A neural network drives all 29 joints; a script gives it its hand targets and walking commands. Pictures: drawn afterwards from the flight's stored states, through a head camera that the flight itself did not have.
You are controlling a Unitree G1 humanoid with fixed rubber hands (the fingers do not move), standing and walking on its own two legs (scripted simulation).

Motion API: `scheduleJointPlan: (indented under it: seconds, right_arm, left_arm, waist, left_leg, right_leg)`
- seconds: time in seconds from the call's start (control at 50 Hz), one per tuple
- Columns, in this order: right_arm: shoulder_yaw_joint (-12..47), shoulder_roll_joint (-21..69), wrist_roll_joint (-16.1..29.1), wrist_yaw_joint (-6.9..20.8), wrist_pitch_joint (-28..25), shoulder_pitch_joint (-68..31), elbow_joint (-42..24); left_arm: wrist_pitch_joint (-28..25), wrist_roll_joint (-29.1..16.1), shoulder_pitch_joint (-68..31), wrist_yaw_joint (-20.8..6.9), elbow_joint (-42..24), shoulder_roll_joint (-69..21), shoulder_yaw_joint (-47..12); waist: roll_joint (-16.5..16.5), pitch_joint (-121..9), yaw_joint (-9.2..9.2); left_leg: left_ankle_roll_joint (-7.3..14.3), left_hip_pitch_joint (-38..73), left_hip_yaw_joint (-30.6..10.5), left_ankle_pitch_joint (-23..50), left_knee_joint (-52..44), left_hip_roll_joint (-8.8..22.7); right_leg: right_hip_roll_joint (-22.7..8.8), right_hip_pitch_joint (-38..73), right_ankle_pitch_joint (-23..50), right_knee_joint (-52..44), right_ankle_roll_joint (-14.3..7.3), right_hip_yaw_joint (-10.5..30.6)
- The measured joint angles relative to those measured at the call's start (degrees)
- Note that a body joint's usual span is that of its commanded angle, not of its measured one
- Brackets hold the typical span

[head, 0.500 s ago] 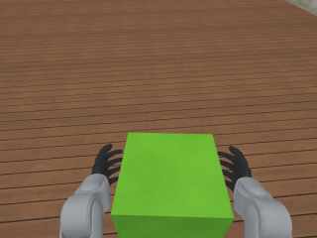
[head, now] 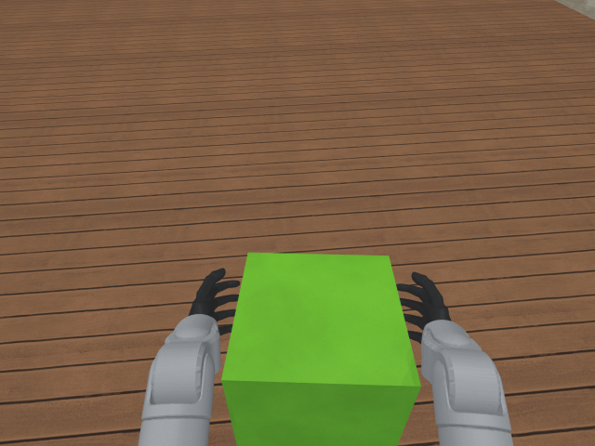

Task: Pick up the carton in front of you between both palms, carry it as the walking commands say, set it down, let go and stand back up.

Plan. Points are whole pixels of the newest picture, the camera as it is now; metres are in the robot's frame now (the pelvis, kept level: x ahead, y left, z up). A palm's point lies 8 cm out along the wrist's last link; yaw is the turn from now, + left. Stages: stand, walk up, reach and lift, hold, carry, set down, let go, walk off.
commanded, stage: carry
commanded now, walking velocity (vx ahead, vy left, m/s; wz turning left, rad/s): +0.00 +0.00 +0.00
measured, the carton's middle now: (315, 362) +0.25 +0.00 -0.05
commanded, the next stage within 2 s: hold in 0.48 s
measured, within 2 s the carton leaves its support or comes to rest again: neither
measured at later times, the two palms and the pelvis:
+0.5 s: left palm (207, 318) +0.27 +0.15 +0.04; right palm (429, 322) +0.27 -0.15 +0.03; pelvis -0.01 +0.00 +0.00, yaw +0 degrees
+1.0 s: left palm (189, 343) +0.23 +0.16 +0.05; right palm (428, 343) +0.23 -0.14 +0.05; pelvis -0.05 +0.01 +0.01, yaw +2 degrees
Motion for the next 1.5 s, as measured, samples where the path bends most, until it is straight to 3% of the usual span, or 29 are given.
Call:
scheduleJointPlan:
  seconds: [0.18, 0.28, 0.48, 0.56, 0.62, 0.9, 1.14, 1.28, 1.38, 1.5]
  right_arm:
    - [-3.1, 0.2, -2.4, 0.7, -10.9, -5.1, 13.6]
    - [-4.3, 0.5, -2.6, 0.8, -14.2, -6.8, 15.6]
    - [-4.0, 0.6, -2.8, 1.1, -11.0, -7.3, 12.2]
    - [-3.4, 0.4, -3.0, 1.1, -11.1, -6.0, 11.2]
    - [-3.1, 0.4, -3.2, 1.0, -11.0, -5.8, 11.3]
    - [-6.5, 1.2, -6.0, 2.2, -11.0, -10.8, 18.4]
    - [-12.1, 2.5, -8.8, 3.1, -12.2, -16.2, 24.0]
    - [-21.7, 5.2, -13.5, 2.6, -16.7, -25.6, 33.0]
    - [-26.3, 5.9, -16.0, 2.6, -21.8, -30.5, 37.5]
    - [-26.0, 5.9, -15.8, 2.6, -32.2, -30.9, 37.5]
  left_arm:
    - [-10.9, 2.7, -4.9, -0.7, 13.4, -0.3, 3.1]
    - [-14.3, 3.0, -6.6, -0.7, 15.4, -0.5, 4.2]
    - [-11.2, 2.9, -6.9, -1.0, 12.0, -0.6, 4.0]
    - [-12.2, 3.5, -5.8, -1.6, 12.5, -0.5, 3.4]
    - [-12.7, 3.6, -6.0, -1.9, 13.5, -0.5, 3.8]
    - [-13.4, 5.8, -10.9, -3.0, 21.4, -1.3, 8.3]
    - [-15.9, 8.5, -16.3, -4.0, 28.5, -2.7, 13.8]
    - [-21.1, 14.4, -26.0, -5.4, 39.5, -2.8, 23.0]
    - [-25.4, 18.1, -31.2, -6.3, 43.8, -2.1, 27.7]
    - [-34.2, 16.4, -32.3, -5.6, 43.4, -1.2, 26.4]
  waist:
    - [-0.2, 1.3, -0.08]
    - [-0.2, 2.4, -0.13]
    - [0.0, 1.8, -0.13]
    - [1.2, 6.2, -0.28]
    - [1.6, 7.8, -0.46]
    - [1.8, 7.8, -0.39]
    - [2.5, 8.3, -0.93]
    - [2.3, 9.3, -1.81]
    - [2.2, 10.2, -1.80]
    - [1.9, 11.0, -2.29]
  left_leg:
    - [0.2, -1.1, 0.1, 0.8, 0.3, -0.2]
    - [0.2, -1.8, 0.1, 1.0, 0.6, -0.2]
    - [0.2, -2.4, 0.1, 0.5, 1.4, -0.1]
    - [1.1, 3.9, -6.0, 2.8, -2.8, -2.0]
    - [0.1, 6.2, -10.0, 4.0, -5.4, -3.3]
    - [1.1, 7.7, -10.8, 5.3, -4.1, -4.3]
    - [0.7, 6.3, -13.2, 4.7, -0.9, -4.5]
    - [1.1, 1.4, -14.9, 2.6, 4.1, -4.7]
    - [0.2, -6.7, -15.4, 1.4, 8.6, -5.0]
    - [-0.9, -21.9, -15.0, 1.4, 13.5, -6.0]
  right_leg:
    - [-0.2, -0.9, 1.2, -0.4, -0.1, 0.1]
    - [-0.3, -1.4, 1.5, -0.4, -0.2, 0.1]
    - [-0.3, -1.9, 1.2, 0.3, -0.1, 0.2]
    - [2.5, 4.8, 3.8, -4.7, 0.5, 6.2]
    - [3.5, 7.7, 6.6, -7.5, 1.9, 10.5]
    - [3.5, 10.4, 6.7, -8.1, 2.5, 12.4]
    - [5.7, 9.8, 4.9, -4.7, 2.0, 14.8]
    - [6.9, 5.8, 2.1, 0.4, 1.5, 15.0]
    - [7.1, -1.9, 1.0, 4.5, 1.0, 14.6]
    - [6.7, -17.1, 0.9, 9.2, 1.5, 15.1]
